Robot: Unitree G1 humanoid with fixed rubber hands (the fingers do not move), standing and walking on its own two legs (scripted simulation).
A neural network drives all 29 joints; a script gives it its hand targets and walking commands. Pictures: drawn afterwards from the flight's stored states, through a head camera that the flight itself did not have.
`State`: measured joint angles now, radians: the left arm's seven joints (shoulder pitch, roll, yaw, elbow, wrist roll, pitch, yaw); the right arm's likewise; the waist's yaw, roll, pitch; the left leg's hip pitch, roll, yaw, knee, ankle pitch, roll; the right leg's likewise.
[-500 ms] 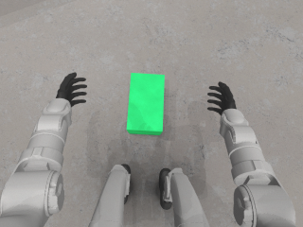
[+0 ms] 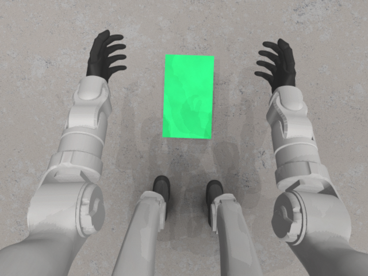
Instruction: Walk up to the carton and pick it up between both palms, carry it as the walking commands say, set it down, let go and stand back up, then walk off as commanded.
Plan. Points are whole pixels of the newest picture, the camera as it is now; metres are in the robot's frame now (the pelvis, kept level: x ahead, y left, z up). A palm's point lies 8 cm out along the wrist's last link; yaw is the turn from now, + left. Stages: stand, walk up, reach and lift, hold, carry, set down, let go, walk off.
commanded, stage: reach and lift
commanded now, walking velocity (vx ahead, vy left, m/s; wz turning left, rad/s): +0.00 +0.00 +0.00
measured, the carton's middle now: (187, 100) +0.51 +0.00 -0.59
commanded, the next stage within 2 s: none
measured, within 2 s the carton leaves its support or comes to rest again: neither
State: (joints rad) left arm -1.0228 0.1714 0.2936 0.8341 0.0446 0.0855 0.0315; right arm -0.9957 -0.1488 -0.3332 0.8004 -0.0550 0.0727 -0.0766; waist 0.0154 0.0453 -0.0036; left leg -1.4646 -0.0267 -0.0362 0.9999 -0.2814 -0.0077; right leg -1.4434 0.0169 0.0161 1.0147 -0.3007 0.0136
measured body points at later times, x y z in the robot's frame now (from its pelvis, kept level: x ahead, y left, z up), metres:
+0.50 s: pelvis -0.05 -0.02 -0.12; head +0.31 -0.01 +0.14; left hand +0.48 +0.19 -0.29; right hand +0.47 -0.18 -0.29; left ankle +0.05 +0.11 -0.64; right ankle +0.04 -0.13 -0.64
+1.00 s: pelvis -0.09 +0.00 -0.25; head +0.29 +0.00 -0.02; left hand +0.47 +0.18 -0.43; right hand +0.47 -0.16 -0.44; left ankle +0.05 +0.11 -0.64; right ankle +0.04 -0.13 -0.64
